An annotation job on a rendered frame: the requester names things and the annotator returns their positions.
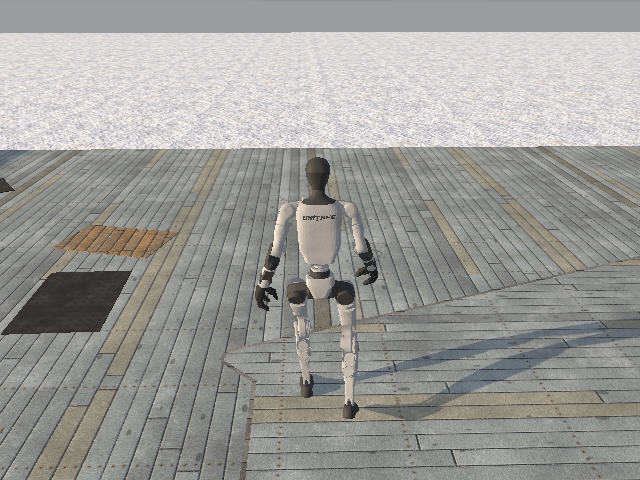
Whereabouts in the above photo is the robot left hand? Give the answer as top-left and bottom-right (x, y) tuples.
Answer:
(255, 285), (278, 311)

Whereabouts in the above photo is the robot left upper arm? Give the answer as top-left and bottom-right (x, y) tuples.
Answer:
(270, 201), (298, 258)

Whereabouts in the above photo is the robot right hand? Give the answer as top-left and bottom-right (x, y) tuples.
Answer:
(355, 267), (378, 285)

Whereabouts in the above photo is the robot right upper arm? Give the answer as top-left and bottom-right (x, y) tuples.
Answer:
(339, 200), (368, 254)

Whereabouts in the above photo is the robot left forearm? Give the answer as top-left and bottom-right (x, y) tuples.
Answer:
(258, 242), (280, 288)

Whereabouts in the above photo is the robot torso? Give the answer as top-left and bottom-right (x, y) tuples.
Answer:
(295, 196), (342, 300)

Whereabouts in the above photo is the robot right forearm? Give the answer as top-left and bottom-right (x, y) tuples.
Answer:
(358, 238), (377, 271)

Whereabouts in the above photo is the right robot foot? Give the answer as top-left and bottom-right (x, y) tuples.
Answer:
(343, 401), (359, 419)

